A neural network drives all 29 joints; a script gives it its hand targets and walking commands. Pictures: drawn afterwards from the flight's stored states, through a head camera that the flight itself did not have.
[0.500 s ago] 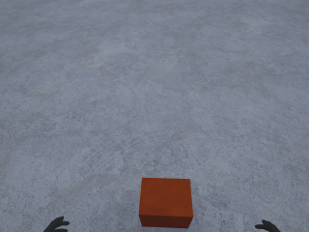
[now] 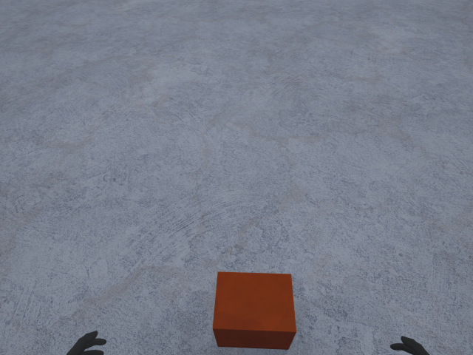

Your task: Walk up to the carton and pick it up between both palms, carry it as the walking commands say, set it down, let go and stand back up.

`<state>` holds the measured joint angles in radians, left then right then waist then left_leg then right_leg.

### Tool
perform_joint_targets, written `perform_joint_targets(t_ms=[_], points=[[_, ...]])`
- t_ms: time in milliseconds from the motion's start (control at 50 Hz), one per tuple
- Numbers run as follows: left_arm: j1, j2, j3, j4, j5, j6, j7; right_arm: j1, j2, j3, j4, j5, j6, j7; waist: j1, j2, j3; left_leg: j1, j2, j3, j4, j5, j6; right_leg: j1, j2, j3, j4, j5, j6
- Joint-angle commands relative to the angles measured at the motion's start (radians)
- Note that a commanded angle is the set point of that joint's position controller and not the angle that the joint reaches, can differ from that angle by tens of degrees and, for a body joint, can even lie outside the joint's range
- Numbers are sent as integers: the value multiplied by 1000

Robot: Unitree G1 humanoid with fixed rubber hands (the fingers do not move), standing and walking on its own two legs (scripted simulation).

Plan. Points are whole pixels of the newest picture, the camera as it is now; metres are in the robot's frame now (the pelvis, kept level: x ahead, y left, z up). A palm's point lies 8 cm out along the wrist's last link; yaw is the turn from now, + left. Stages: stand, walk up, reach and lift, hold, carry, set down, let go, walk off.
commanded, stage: walk up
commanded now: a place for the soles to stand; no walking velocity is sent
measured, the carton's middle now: (253, 311) +0.40 -0.02 -0.65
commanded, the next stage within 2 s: none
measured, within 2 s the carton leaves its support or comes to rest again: neither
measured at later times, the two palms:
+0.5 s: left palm out of the picture +0.11 +0.30 -0.08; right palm out of the picture +0.10 -0.30 -0.08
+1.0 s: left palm out of the picture +0.11 +0.30 -0.07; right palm out of the picture +0.10 -0.29 -0.09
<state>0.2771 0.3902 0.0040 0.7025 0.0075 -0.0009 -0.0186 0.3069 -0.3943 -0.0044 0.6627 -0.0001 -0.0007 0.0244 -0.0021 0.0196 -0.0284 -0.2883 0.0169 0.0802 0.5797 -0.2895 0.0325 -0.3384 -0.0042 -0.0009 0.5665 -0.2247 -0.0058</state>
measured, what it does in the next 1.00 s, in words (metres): stands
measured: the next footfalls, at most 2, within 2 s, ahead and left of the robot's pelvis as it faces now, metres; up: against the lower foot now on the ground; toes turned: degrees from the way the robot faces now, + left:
none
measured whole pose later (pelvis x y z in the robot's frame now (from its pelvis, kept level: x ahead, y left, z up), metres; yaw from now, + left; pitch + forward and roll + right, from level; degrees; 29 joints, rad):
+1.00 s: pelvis +0.00 +0.00 +0.00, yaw +0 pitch +0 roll +0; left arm 0.28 0.39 0.00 0.70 0.01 0.00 -0.02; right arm 0.31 -0.39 0.00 0.66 0.00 0.00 0.02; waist -0.01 0.03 -0.03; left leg -0.29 0.02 0.08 0.58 -0.29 0.03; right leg -0.34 0.00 0.00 0.57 -0.23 -0.01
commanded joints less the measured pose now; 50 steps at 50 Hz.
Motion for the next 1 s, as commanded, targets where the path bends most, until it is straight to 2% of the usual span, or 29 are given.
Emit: perform_joint_targets(t_ms=[0, 20, 40, 80, 160, 180, 260, 280, 300, 320, 380, 400, 420, 440, 460, 480, 540, 560, 580, 600, 620, 660, 680, 740, 820, 860, 880, 920, 980], points=[[-33, 174, 49, -50, -19, -34, 16, -93, -170, -72, -14, -1, -38, -11, -1, 18, -9, 85, 136, -154, -193, -83, 42, 62, -84, 171, -125, 40, -47], [-43, 193, 49, -42, -15, -36, 13, -92, -186, -80, -33, -3, -34, -11, 3, -40, 22, 69, 122, -139, -164, -88, 37, 30, -84, 185, -126, 35, -45], [-50, 210, 55, -48, -14, -36, 15, -60, -179, -81, -25, 4, -37, -12, -23, -68, -19, 119, 124, -139, -151, -73, 38, 19, -89, 176, -122, 33, -47], [-48, 195, 51, -45, -14, -38, 13, -82, -181, -76, -16, -3, -34, -8, -5, -14, -15, 95, 125, -139, -174, -72, 29, 42, -83, 160, -128, 42, -37], [-56, 198, 52, -42, -15, -40, 9, -82, -188, -82, -28, 0, -32, -9, -11, -44, -25, 111, 127, -132, -168, -75, 27, 40, -83, 166, -129, 37, -39], [-65, 186, 49, -45, -15, -40, 15, -79, -186, -75, -18, -5, -32, -10, -11, 7, -2, 77, 117, -126, -166, -91, 32, 39, -89, 180, -140, 20, -35], [-63, 186, 56, -48, -18, -45, 11, -75, -175, -81, -9, -3, -31, -9, 3, -46, 0, 92, 108, -119, -155, -35, 18, 41, -87, 181, -144, 6, -41], [-38, 186, 54, -48, -15, -43, 12, -70, -177, -82, -21, -4, -35, -12, -8, -1, -23, 133, 117, -119, -152, -21, 21, 16, -93, 199, -136, 55, -46], [-49, 189, 49, -41, -16, -43, 13, -67, -183, -80, -23, -8, -39, -14, -10, -40, -3, 125, 123, -136, -154, -14, 29, 17, -82, 175, -109, 76, -45], [-45, 177, 52, -37, -17, -43, 14, -82, -184, -80, -22, -3, -37, -14, -14, 9, -20, 121, 139, -141, -179, -24, 32, 37, -77, 172, -106, 103, -36], [-23, 182, 55, -43, -15, -39, 15, -87, -164, -79, -26, -2, -34, -12, 10, 9, -3, 72, 129, -143, -180, -78, 31, 61, -81, 177, -120, 30, -45], [-40, 187, 57, -44, -14, -36, 17, -91, -168, -73, -19, 5, -34, -15, -5, 47, 7, 61, 116, -128, -171, -71, 22, 50, -85, 176, -132, 16, -43], [-60, 205, 57, -42, -15, -38, 14, -88, -184, -78, -15, 4, -31, -12, -20, -14, 9, 99, 126, -142, -169, -80, 25, 7, -82, 170, -128, 5, -43], [-52, 181, 56, -36, -17, -36, 14, -95, -187, -80, -14, -5, -32, -13, -3, 24, -4, 83, 132, -152, -178, -96, 29, 46, -72, 155, -125, 13, -45], [-31, 193, 58, -44, -10, -39, 14, -75, -189, -85, -30, 1, -32, -16, -10, -28, -5, 116, 128, -130, -171, -92, 37, 15, -76, 167, -112, 23, -42], [-24, 182, 57, -40, -15, -37, 12, -102, -183, -83, -30, -6, -35, -15, 8, 9, -14, 94, 145, -148, -178, -114, 43, 22, -74, 150, -113, 28, -36], [-52, 187, 56, -51, -10, -35, 12, -79, -194, -83, -34, -1, -35, -10, -7, 31, 36, 50, 146, -158, -212, -159, 37, 11, -59, 143, -88, 16, -35], [-24, 189, 61, -35, -11, -35, 11, -117, -200, -85, -35, -8, -37, -11, 13, -13, 25, 64, 162, -171, -220, -164, 48, 20, -54, 129, -86, 15, -30], [-38, 198, 64, -40, -8, -35, 9, -93, -201, -82, -34, -4, -38, -9, 5, -32, 0, 58, 151, -160, -200, -124, 41, 61, -50, 123, -88, 27, -36], [-35, 208, 62, -38, -9, -31, 12, -91, -204, -87, -32, -4, -34, -8, -7, 3, 26, 46, 132, -136, -184, -139, 39, 57, -66, 127, -103, 30, -31], [-53, 192, 60, -39, -5, -38, 16, -85, -184, -80, -27, -9, -34, -10, -10, -15, 12, 51, 108, -117, -151, -63, 26, 67, -92, 185, -128, 55, -49], [-78, 192, 49, -58, -10, -46, 14, -42, -174, -76, -24, -3, -30, -9, -34, -81, -26, 131, 105, -101, -129, 12, 19, 18, -111, 200, -139, 82, -53], [-64, 180, 49, -46, -11, -45, 15, -40, -177, -80, -10, -2, -33, -9, -17, -87, -25, 143, 110, -121, -144, 6, 19, 10, -102, 188, -133, 73, -57], [-24, 171, 48, -40, -15, -40, 15, -84, -194, -85, -25, -4, -36, -14, 10, 4, -23, 96, 150, -158, -177, -2, 42, 53, -66, 137, -83, 87, -33], [-38, 189, 58, -55, -9, -38, 17, -67, -173, -75, -18, 2, -30, -11, 2, -61, -37, 77, 120, -123, -166, -54, 28, 87, -94, 177, -96, 75, -57], [-47, 188, 46, -46, -17, -38, 15, -79, -184, -75, -24, 12, -30, -11, -13, 14, -7, 85, 129, -143, -165, -83, 24, 29, -81, 161, -116, 82, -41], [-37, 182, 55, -42, -13, -33, 16, -92, -186, -81, -26, 6, -26, -12, 2, 5, -5, 79, 130, -134, -188, -141, 27, 40, -72, 155, -104, 29, -38], [-63, 190, 56, -43, -12, -30, 16, -93, -183, -78, -20, 0, -29, -11, -15, -34, 80, 31, 134, -161, -210, -157, 38, 10, -79, 159, -127, -22, -35], [-50, 198, 60, -50, -12, -40, 11, -80, -177, -78, -27, 4, -35, -9, -6, -23, -9, 83, 130, -133, -174, -98, 40, 36, -89, 171, -124, 66, -35]])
